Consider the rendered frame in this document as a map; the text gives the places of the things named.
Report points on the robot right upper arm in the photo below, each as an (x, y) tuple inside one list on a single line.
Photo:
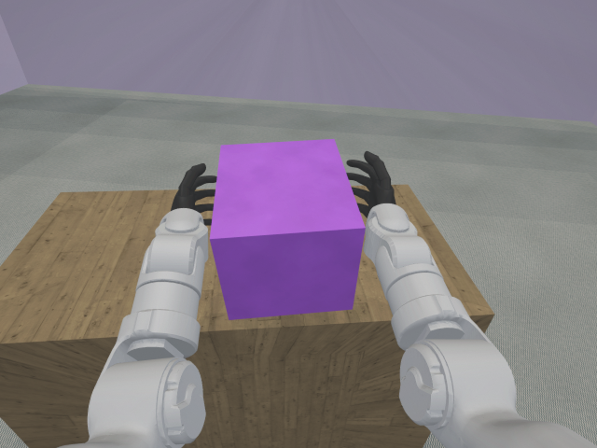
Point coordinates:
[(462, 390)]

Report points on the carton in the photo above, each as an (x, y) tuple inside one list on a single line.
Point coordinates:
[(286, 233)]

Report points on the pedestal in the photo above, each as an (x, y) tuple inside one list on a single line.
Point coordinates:
[(317, 380)]

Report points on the right robot forearm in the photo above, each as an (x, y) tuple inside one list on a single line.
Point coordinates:
[(420, 302)]

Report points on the robot left upper arm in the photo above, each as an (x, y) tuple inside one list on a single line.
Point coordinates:
[(155, 403)]

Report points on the right robot hand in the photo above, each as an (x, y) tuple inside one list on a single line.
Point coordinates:
[(378, 182)]

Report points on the left robot forearm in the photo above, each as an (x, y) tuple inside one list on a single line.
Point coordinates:
[(163, 321)]

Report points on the left robot hand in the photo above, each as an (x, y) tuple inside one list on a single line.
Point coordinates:
[(186, 196)]

